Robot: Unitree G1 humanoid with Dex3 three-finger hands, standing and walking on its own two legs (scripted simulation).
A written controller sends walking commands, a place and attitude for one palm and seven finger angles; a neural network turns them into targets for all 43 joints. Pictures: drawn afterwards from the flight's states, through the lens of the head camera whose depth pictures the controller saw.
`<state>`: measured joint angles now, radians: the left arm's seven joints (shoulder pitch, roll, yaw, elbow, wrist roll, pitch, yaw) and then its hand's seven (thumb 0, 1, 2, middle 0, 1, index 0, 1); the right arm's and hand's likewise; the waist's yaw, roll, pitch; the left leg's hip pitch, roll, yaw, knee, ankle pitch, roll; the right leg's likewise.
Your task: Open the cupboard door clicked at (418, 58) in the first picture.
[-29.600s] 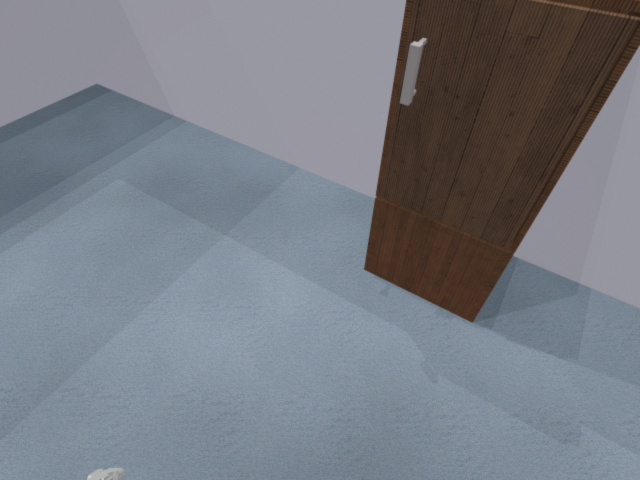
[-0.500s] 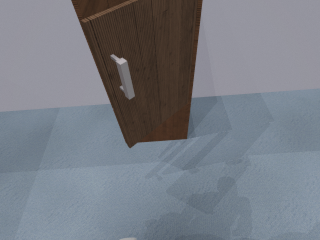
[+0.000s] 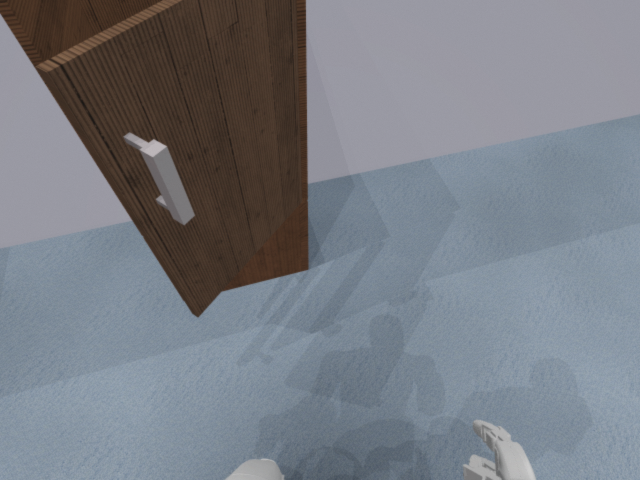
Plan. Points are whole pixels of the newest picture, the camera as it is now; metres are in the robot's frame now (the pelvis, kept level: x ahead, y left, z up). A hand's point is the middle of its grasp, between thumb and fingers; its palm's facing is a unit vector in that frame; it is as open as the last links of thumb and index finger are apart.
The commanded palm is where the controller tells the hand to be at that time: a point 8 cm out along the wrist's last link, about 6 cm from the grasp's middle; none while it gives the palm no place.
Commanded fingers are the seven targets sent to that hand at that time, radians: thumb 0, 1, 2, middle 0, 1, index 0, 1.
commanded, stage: walk to a spot facing it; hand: left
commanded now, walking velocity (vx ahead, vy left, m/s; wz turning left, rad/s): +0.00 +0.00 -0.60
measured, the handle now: (159, 180) +0.44 +0.28 +0.07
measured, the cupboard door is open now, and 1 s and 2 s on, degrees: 40 40 40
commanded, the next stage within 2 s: none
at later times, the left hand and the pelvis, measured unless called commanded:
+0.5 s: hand (237, 414) +0.21 +0.15 -0.16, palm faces -0.32 -0.90 -0.29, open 7.4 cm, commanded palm none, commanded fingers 0.00 0.90 0.90 -0.20 -0.30 -0.20 -0.30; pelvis +0.01 -0.01 -0.01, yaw -19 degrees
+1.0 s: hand (268, 397) +0.24 +0.11 -0.17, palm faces -0.56 -0.81 -0.20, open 7.4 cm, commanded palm none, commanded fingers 0.00 0.90 0.90 -0.20 -0.30 -0.20 -0.30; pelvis +0.04 +0.00 +0.00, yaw -37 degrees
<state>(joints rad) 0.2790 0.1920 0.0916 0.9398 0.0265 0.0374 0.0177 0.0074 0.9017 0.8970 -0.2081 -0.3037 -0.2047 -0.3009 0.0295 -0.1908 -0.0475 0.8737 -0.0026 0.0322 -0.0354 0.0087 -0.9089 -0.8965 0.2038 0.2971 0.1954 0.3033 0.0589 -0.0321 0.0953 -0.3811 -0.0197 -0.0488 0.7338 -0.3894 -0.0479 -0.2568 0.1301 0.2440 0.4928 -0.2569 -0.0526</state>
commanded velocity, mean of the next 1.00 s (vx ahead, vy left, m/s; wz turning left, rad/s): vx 0.00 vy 0.00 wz -0.60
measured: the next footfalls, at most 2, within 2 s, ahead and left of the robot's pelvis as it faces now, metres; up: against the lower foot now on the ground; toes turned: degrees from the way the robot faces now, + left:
left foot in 0.04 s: +0.04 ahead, +0.14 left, +0.00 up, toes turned -5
right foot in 0.40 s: +0.03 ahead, -0.13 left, +0.00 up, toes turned -19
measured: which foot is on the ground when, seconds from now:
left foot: up 0.00-0.02, down 0.04-0.40, up 0.42-0.72, down 0.74-1.00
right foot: down 0.00-0.04, up 0.06-0.38, down 0.40-0.74, up 0.76-1.00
